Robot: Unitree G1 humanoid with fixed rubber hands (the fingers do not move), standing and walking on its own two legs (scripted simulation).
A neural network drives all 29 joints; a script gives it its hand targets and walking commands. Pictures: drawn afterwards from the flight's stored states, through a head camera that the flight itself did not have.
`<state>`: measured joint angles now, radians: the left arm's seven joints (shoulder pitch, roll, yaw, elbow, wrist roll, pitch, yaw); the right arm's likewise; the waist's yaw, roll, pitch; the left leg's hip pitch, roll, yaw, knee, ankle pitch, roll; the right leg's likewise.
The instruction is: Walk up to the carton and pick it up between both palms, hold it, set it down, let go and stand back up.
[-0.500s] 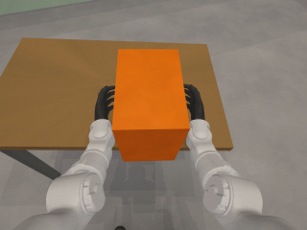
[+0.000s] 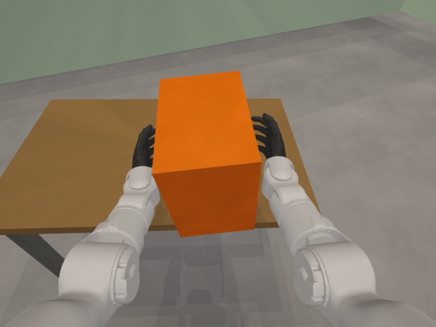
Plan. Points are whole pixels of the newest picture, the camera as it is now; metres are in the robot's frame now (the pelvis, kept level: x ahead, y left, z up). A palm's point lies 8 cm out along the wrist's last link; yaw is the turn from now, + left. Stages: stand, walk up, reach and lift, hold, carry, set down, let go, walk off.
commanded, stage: reach and lift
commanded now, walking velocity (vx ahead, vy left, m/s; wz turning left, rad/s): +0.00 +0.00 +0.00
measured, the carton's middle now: (208, 156) +0.45 +0.01 +0.06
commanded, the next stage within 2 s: none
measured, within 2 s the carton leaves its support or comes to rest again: neither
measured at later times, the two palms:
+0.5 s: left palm (139, 152) +0.39 +0.14 +0.14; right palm (283, 148) +0.38 -0.12 +0.15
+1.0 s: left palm (126, 143) +0.37 +0.15 +0.18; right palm (284, 139) +0.37 -0.11 +0.19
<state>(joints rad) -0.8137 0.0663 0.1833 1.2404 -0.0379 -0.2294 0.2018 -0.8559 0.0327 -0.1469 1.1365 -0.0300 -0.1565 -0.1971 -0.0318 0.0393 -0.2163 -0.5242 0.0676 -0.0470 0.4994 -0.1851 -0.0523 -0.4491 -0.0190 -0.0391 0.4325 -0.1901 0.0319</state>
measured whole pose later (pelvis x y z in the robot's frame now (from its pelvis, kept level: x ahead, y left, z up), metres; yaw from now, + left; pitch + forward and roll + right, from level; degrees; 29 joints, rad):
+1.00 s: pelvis -0.01 +0.01 +0.01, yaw +1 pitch -6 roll -1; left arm -0.67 -0.03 0.27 0.44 0.28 0.49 0.10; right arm -0.77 0.03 -0.07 0.74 0.16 0.21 -0.23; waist -0.09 -0.05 0.00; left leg -0.11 0.05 -0.04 0.37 -0.15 -0.04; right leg -0.03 -0.04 -0.04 0.28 -0.15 0.05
